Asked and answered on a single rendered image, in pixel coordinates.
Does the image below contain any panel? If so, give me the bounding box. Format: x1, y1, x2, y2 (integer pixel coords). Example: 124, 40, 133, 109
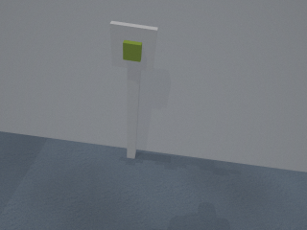
109, 21, 158, 159

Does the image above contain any button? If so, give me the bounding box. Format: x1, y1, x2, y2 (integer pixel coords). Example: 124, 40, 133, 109
123, 40, 142, 62

